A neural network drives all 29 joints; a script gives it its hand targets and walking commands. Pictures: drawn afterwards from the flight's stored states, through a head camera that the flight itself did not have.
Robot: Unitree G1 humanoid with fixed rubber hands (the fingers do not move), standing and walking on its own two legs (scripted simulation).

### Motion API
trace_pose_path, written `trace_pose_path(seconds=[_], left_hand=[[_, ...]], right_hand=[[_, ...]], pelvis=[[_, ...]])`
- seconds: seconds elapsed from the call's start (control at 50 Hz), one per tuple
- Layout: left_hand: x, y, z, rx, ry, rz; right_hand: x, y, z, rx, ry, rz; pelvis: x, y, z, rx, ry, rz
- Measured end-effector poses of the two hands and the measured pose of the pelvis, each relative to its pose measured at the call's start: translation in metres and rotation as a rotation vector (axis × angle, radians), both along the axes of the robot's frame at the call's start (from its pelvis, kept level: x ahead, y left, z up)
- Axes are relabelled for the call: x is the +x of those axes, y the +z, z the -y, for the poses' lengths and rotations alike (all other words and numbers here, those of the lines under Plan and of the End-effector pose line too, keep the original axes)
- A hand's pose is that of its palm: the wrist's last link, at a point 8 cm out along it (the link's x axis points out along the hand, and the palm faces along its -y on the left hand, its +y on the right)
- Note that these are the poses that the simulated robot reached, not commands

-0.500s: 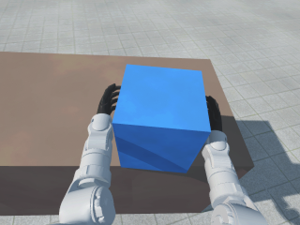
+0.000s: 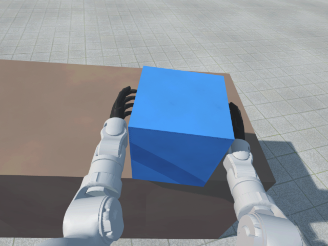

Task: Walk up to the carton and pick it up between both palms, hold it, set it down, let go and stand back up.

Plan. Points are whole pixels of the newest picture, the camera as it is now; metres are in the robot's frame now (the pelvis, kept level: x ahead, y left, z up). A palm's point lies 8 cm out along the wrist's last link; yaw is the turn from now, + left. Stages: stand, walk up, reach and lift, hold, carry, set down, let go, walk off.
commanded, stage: reach and lift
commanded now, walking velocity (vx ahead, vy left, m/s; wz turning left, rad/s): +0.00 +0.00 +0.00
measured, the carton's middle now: (175, 130) +0.40 +0.01 +0.07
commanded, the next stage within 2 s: hold in 1.98 s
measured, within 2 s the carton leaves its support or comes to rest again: neither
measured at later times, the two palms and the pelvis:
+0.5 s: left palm (114, 109) +0.38 +0.17 +0.15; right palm (240, 124) +0.37 -0.13 +0.14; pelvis +0.00 +0.00 +0.00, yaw +1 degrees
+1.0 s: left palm (113, 104) +0.35 +0.16 +0.19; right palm (251, 120) +0.35 -0.14 +0.18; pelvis -0.01 +0.00 +0.00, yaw +2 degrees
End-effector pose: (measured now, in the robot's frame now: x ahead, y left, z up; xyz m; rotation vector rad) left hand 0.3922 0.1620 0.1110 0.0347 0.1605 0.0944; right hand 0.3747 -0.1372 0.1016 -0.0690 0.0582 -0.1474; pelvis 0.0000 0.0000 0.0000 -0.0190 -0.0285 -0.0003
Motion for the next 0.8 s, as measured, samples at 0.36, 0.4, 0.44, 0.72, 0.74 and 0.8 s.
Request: trace_pose_path(seconds=[0.36,0.4,0.44,0.72,0.74,0.8], left_hand=[[-0.006,0.035,0.000,0.031,0.001,-0.004],[-0.008,0.035,-0.001,0.037,0.004,-0.015],[-0.010,0.035,-0.002,0.031,0.009,-0.019],[-0.023,0.058,0.000,0.050,0.024,-0.009],[-0.025,0.060,0.001,0.049,0.025,-0.008],[-0.030,0.064,0.002,0.043,0.024,0.003]], right_hand=[[-0.003,0.034,0.000,0.026,0.007,0.001],[-0.003,0.035,0.000,0.023,0.013,-0.008],[-0.004,0.037,-0.001,0.026,0.018,-0.010],[-0.012,0.056,0.001,0.070,0.029,0.005],[-0.013,0.057,0.001,0.071,0.030,0.006],[-0.017,0.063,0.003,0.070,0.031,0.018]], pelvis=[[-0.003,-0.001,-0.001,0.002,0.008,0.067],[-0.004,-0.001,-0.001,0.001,0.009,0.081],[-0.004,-0.002,-0.001,0.001,0.010,0.091],[-0.008,-0.003,0.000,-0.002,0.029,0.119],[-0.009,-0.003,0.000,-0.002,0.029,0.122],[-0.009,-0.003,0.001,-0.001,0.030,0.129]])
